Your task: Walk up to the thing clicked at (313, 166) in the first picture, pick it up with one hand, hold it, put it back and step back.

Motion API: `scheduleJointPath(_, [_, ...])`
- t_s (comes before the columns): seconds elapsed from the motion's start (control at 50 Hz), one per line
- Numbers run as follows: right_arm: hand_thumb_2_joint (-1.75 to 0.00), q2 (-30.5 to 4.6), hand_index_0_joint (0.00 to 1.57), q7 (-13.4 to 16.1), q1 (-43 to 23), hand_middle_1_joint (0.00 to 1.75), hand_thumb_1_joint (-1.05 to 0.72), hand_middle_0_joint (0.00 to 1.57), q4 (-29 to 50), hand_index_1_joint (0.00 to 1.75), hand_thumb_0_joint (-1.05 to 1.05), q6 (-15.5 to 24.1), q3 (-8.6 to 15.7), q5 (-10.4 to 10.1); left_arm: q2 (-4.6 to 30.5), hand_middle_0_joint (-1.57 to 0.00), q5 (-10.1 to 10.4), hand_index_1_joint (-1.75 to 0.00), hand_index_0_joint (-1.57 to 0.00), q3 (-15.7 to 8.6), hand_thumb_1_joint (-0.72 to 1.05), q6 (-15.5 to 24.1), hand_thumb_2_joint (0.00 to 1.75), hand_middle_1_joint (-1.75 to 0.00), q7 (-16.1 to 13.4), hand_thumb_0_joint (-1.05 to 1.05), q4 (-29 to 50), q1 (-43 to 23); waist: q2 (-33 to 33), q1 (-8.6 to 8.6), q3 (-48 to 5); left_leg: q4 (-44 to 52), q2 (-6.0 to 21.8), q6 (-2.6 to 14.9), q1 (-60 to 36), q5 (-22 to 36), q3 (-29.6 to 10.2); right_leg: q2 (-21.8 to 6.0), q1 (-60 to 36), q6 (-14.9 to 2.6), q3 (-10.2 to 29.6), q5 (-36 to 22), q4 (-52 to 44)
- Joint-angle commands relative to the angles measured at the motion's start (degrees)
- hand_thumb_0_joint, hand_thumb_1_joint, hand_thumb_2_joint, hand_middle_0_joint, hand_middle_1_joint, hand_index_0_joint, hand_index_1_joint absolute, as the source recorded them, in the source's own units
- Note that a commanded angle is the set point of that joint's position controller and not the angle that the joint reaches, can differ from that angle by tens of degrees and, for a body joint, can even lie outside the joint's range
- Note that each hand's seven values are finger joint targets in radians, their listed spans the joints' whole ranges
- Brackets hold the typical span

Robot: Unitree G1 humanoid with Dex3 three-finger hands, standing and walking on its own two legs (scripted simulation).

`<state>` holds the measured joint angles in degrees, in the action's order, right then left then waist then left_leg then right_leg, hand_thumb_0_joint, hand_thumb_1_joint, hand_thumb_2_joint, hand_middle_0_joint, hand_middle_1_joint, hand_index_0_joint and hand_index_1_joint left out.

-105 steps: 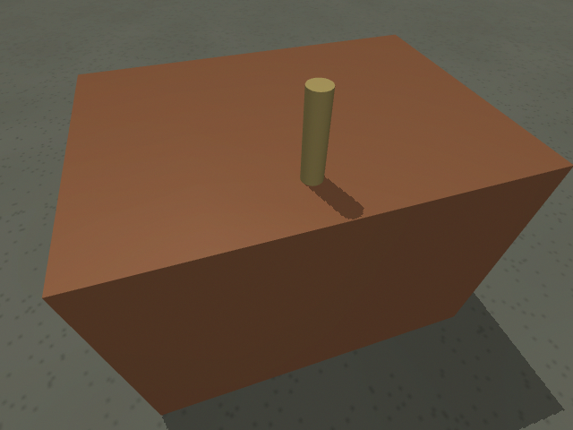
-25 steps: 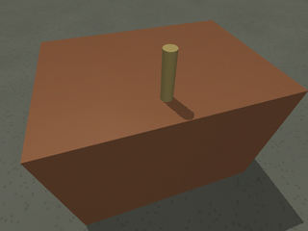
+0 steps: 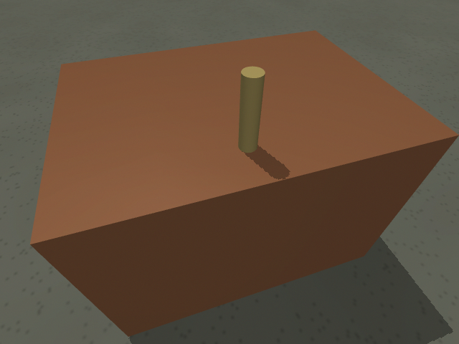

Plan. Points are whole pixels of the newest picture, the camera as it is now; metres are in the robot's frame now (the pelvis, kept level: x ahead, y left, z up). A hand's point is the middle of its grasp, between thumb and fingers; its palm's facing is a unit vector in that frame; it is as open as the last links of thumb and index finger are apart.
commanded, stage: stand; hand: right
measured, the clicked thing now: (250, 113) +0.62 -0.05 +0.07
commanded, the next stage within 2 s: walk up in 0.32 s
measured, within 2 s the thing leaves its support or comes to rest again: neither
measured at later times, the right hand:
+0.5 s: hand out of the picture +0.07 -0.25 -0.16, palm faces -0.12 +0.93 -0.36, open 7.4 cm
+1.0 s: hand (323, 310) +0.24 -0.19 -0.15, palm faces -0.22 +0.86 -0.46, open 7.4 cm
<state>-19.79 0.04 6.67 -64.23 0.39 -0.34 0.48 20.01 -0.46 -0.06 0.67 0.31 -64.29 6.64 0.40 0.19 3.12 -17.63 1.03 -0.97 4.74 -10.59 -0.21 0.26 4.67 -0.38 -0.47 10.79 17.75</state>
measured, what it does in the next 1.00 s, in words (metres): walks ahead: left foot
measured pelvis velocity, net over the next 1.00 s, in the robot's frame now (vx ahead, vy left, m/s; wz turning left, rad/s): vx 0.10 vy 0.06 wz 0.22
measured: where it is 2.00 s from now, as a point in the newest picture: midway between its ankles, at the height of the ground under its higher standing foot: outside the picture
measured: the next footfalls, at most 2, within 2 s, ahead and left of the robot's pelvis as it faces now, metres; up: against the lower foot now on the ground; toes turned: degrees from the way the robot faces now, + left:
left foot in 0.64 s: +0.15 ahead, +0.20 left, +0.00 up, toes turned +9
right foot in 1.10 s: +0.16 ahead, -0.11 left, +0.00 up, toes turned +17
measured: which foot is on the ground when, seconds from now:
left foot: down 0.00-0.40, up 0.42-0.62, down 0.64-1.00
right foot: down 0.00-0.66, up 0.68-1.00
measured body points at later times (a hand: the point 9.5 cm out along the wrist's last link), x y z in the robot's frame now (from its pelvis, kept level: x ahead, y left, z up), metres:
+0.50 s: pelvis +0.02 +0.01 -0.01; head +0.02 +0.02 +0.44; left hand +0.06 +0.33 -0.13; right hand +0.08 -0.30 -0.13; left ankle +0.00 +0.13 -0.72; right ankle -0.01 -0.11 -0.75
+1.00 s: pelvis +0.10 +0.06 -0.02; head +0.14 +0.10 +0.42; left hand +0.11 +0.40 -0.16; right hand +0.25 -0.23 -0.12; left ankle +0.11 +0.19 -0.75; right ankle +0.12 -0.10 -0.71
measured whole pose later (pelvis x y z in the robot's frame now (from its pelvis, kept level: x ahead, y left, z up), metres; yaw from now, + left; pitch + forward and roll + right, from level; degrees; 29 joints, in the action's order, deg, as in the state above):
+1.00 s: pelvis +0.10 +0.06 -0.02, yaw +12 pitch -1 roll -1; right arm -21.2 2.1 12.8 -48.3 1.9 2.3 1.3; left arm 24.0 -0.6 -4.9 -4.5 1.1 -51.5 9.5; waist -2.9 -0.2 8.3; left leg -35.4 -0.6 0.5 18.7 -15.3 -3.2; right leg -3.3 22.0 -0.4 1.8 27.3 51.7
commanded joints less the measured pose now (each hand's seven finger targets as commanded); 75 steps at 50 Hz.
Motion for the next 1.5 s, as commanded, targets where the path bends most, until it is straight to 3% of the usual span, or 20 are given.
scheduleJointPath(0.0, [-0.9, -12.2, 0.2, 0.58, -1.91, 0.3, -0.9, 0.2, 3.21, 0.3, 0.0, 1.39, 2.29, -0.13, 12.33, -0.2, -0.03, -0.3, -0.2, -2.05, 0.9, 1.36, 0.9, -0.3, -0.96, 0.0, 3.27, -1.75, -0.29, -0.14, -4.29, 1.99, 6.77, 2.11, -0.78, 9.4, -4.69, -7.85, 0.7, -1.11, 5.52, -10.09, -2.63])
scheduleJointPath(0.28, [-0.9, -12.22, 0.2, 0.56, -1.68, 0.3, -0.9, 0.2, 3.06, 0.3, 0.0, 1.48, 2.35, 0.02, 12.48, -0.2, -0.02, -0.3, -0.2, -2.14, 0.9, 1.25, 0.9, -0.3, -0.91, 0.0, 3.28, -2.01, -0.02, -0.15, -4.41, 2.53, 6.82, 2.04, -0.29, 8.93, -4.74, -7.84, 0.32, -1.3, 5.62, -8.77, -2.63])
scheduleJointPath(0.3, [-0.9, -13.72, 0.2, -0.23, 2.91, 0.3, -0.9, 0.2, 4.54, 0.3, 0.0, 1.17, 4.25, 0.41, 15.19, -0.2, -0.63, -0.3, -0.2, -5.05, 0.9, 2.02, 0.9, -0.3, -0.18, 0.0, 6.04, -0.82, 0.6, -1.3, -7.92, -1.97, 3.4, 5.16, 3.7, -3.77, -5.4, -3.72, -5.79, -2.3, 1.23, 9.39, 2.26])
scheduleJointPath(0.36, [-0.9, -12.37, 0.2, -1.08, -1.61, 0.3, -0.9, 0.2, 8.35, 0.3, 0.0, 0.29, 4.52, 1.48, 17.96, -0.2, -1.79, -0.3, -0.2, -7.04, 0.9, 1.85, 0.9, -0.3, 0.1, 0.0, 5.37, 6.68, -6.37, -5.68, 1.91, -14.86, -1.24, 3.78, 25.3, -18.06, 0.03, -13.02, -8.44, -7.99, 14.24, 31.12, -5.66])
scheduleJointPath(0.42, [-0.9, -13.19, 0.2, -1.68, 1.42, 0.3, -0.9, 0.2, 11.26, 0.3, 0.0, 0.16, 5.92, 2.19, 18.47, -0.2, -2.11, -0.3, -0.2, -8.27, 0.9, 2.32, 0.9, -0.3, 0.0, 0.0, 10.21, 3.68, -6.06, -4.58, 7.8, -32.22, 3.9, 1.97, 29.31, -15.86, -3.53, -24.17, 0.26, -15.22, 21.64, 25.56, -11.8])
scheduleJointPath(0.6, [-0.9, -12.58, 0.2, -1.05, 15.77, 0.3, -0.9, 0.2, 9.9, 0.3, 0.0, 2.17, 8.02, 1.07, 14.14, -0.2, -0.95, -0.3, -0.2, -6.41, 0.9, 0.63, 0.9, -0.3, 0.88, 0.0, 16.07, -0.57, -3.1, 2.94, -2.87, -9.87, -1.59, 1.18, -0.25, 9.5, 5.18, -8.85, 8.93, -5.05, -7.33, -6.84, 18.48])
scheduleJointPath(0.64, [-0.9, -22.21, 0.2, 0.78, 18.96, 0.3, -0.9, 0.2, 11.32, 0.3, 0.0, 2.56, 10.27, 2.26, 8.57, -0.2, -0.47, -0.3, -0.2, -5.09, 0.9, -1.3, 0.9, -0.3, 0.75, 0.0, 17.45, 5.72, 17.73, 3.21, -6.07, -2.13, 15.02, 8.82, -6.29, 11.74, -22.35, 0.22, 23.29, -0.92, -6.82, 25.04, 37.87])
scheduleJointPath(0.68, [-0.9, -24.1, 0.2, 1.54, 11.54, 0.3, -0.9, 0.2, 15.1, 0.3, 0.0, 2.49, 10.39, 1.23, 14.71, -0.2, -0.34, -0.3, -0.2, -6.62, 0.9, -3.17, 0.9, -0.3, 0.38, 0.0, 15.14, 8.14, 8.73, 0.61, -3.91, 4.47, 19.95, 15.88, 6.64, -13.23, -36.16, -4.35, 17.69, -1.23, 3.29, 24.74, 43.81])
scheduleJointPath(0.76, [-0.9, -17.96, 0.2, 2.62, 9.46, 0.3, -0.9, 0.2, 16.43, 0.3, 0.0, 3.22, 8.12, 0.46, 14.09, -0.2, -0.25, -0.3, -0.2, -7.05, 0.9, -3.86, 0.9, -0.3, 0.56, 0.0, 13.12, 10.75, 6.41, -1.5, -3.67, -2.29, 13.5, 11.32, 4.95, 3.56, -20.25, -6.39, 19.93, -1.47, 5.43, 17.05, 42.34])
scheduleJointPath(0.96, [-0.9, -18.77, 0.2, 3.23, 9.02, 0.3, -0.9, 0.2, 19.89, 0.3, 0.0, 2.27, 7.67, 0.82, 12.02, -0.2, 0.06, -0.3, -0.2, -6.81, 0.9, -4.0, 0.9, -0.3, 0.05, 0.0, 16.32, 6.88, 9.22, 0.18, -5.14, -11.67, 12.81, 14.11, 9.58, 33.39, -14.51, -3.28, 15.01, 0.01, 1.03, 16.01, 33.95])
scheduleJointPath(1.06, [-0.9, -16.29, 0.2, 2.67, 4.32, 0.3, -0.9, 0.2, 22.05, 0.3, 0.0, 0.18, 6.47, -0.71, 12.51, -0.2, -0.57, -0.3, -0.2, -7.42, 0.9, -2.02, 0.9, -0.3, -0.38, 0.0, 15.77, 10.63, 5.41, -3.0, -7.77, -24.78, 6.07, 7.87, 13.85, 22.33, -10.91, -2.09, 4.95, -2.91, -0.44, 0.06, 11.72])
scheduleJointPath(1.1, [-0.9, -11.53, 0.2, 2.87, 4.93, 0.3, -0.9, 0.2, 23.21, 0.3, 0.0, -0.1, 4.91, -1.47, 19.16, -0.2, -1.19, -0.3, -0.2, -8.71, 0.9, -1.18, 0.9, -0.3, -0.59, 0.0, 18.6, 6.86, -11.0, -2.07, -4.9, -39.18, -6.67, 2.59, 26.8, -10.66, -3.47, -19.45, 2.38, -10.65, 20.55, -18.84, 6.39])
scheduleJointPath(1.14, [-0.9, -13.93, 0.2, 3.98, 6.82, 0.3, -0.9, 0.2, 21.69, 0.3, 0.0, -0.58, 6.06, -0.58, 20.52, -0.2, -1.02, -0.3, -0.2, -8.39, 0.9, -0.89, 0.9, -0.3, -0.57, 0.0, 20.22, 2.38, -14.02, -0.96, -4.68, -51.09, -4.0, 2.44, 25.41, -28.89, -6.86, -27.59, 8.12, -19.64, 28.03, -28.84, 6.09])
scheduleJointPath(1.2, [-0.9, -14.14, 0.2, 2.56, 6.77, 0.3, -0.9, 0.2, 19.85, 0.3, 0.0, 0.09, 6.33, -0.88, 15.82, -0.2, -1.13, -0.3, -0.2, -7.43, 0.9, -0.35, 0.9, -0.3, -1.01, 0.0, 19.99, 1.83, -10.51, -0.75, -1.96, -48.29, -4.79, 2.23, 25.45, -22.38, -5.27, -16.38, 5.58, -13.46, 10.28, -31.96, 12.64])
scheduleJointPath(1.28, [-0.9, -12.57, 0.2, 1.61, 4.0, 0.3, -0.9, 0.2, 20.15, 0.3, 0.0, 0.62, 5.32, -0.81, 15.71, -0.2, -1.42, -0.3, -0.2, -7.1, 0.9, -0.08, 0.9, -0.3, -1.52, 0.0, 19.44, 6.36, -11.68, -4.15, -5.48, -31.18, -3.3, 1.49, 25.25, -17.79, -1.55, -14.19, -5.6, -11.52, 8.38, -31.52, 15.91])
scheduleJointPath(1.36, [-0.9, -12.0, 0.2, 1.55, 7.71, 0.3, -0.9, 0.2, 17.72, 0.3, 0.0, 1.62, 5.87, 0.21, 16.86, -0.2, 0.23, -0.3, -0.2, -6.56, 0.9, -0.73, 0.9, -0.3, -1.07, 0.0, 20.48, 2.87, -12.04, -0.52, -7.23, -10.86, -3.64, 2.53, 10.49, -5.8, 1.1, -14.89, 1.76, -9.41, 6.58, -28.74, 22.28])
scheduleJointPath(1.4, [-0.9, -16.44, 0.2, 1.95, 8.74, 0.3, -0.9, 0.2, 16.86, 0.3, 0.0, 2.28, 7.26, 0.97, 12.54, -0.2, 0.89, -0.3, -0.2, -4.97, 0.9, -1.02, 0.9, -0.3, -1.02, 0.0, 21.14, 3.22, 0.72, 0.43, -9.19, -6.31, 5.65, 6.23, -2.85, 12.45, -13.48, -9.08, 15.22, -3.31, 2.4, -11.29, 32.88])
scheduleJointPath(1.42, [-0.9, -18.61, 0.2, 1.86, 4.93, 0.3, -0.9, 0.2, 18.26, 0.3, 0.0, 2.62, 7.15, 1.1, 9.57, -0.2, 1.34, -0.3, -0.2, -4.29, 0.9, -1.36, 0.9, -0.3, -0.96, 0.0, 21.09, 3.43, 8.74, -1.65, -8.08, -6.31, 15.92, 11.58, -4.27, 22.56, -27.38, -1.77, 23.27, -0.45, -0.8, 17.98, 34.87])
scheduleJointPath(1.44, [-0.9, -21.02, 0.2, 1.76, 5.36, 0.3, -0.9, 0.2, 17.71, 0.3, 0.0, 2.57, 7.36, 0.49, 12.96, -0.2, 1.12, -0.3, -0.2, -5.25, 0.9, -1.99, 0.9, -0.3, -1.75, 0.0, 19.74, 1.04, 9.4, 1.39, -8.0, -7.05, 20.21, 18.63, 4.45, 20.53, -29.83, -3.18, 16.95, -0.49, 4.34, 27.07, 37.89])
scheduleJointPath(1.48, [-0.9, -17.19, 0.2, 1.85, 0.76, 0.3, -0.9, 0.2, 17.64, 0.3, 0.0, 2.29, 6.11, 0.23, 13.56, -0.2, 1.19, -0.3, -0.2, -5.41, 0.9, -1.69, 0.9, -0.3, -1.23, 0.0, 17.88, 1.51, 7.76, -0.96, -3.66, -7.29, 15.57, 16.86, 11.09, 18.62, -20.26, -4.38, 12.61, -1.05, 4.61, 24.6, 35.77])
